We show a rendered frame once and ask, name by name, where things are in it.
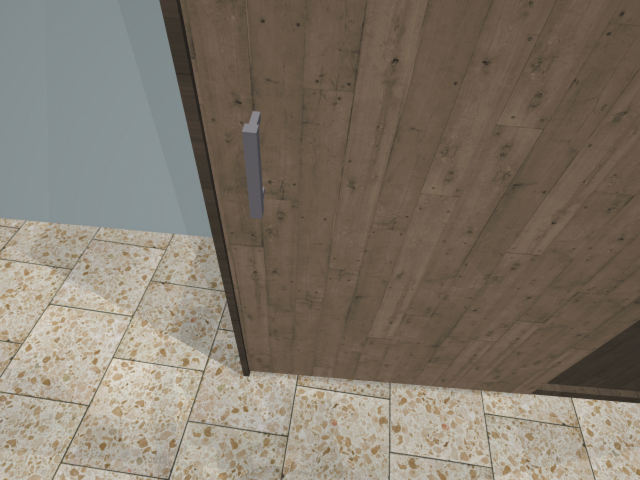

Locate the handle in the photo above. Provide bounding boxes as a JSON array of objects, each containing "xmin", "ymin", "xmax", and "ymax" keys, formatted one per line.
[{"xmin": 242, "ymin": 111, "xmax": 265, "ymax": 219}]

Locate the wardrobe door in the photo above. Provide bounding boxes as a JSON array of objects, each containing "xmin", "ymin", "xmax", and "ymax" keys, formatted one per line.
[
  {"xmin": 548, "ymin": 320, "xmax": 640, "ymax": 391},
  {"xmin": 180, "ymin": 0, "xmax": 640, "ymax": 395}
]

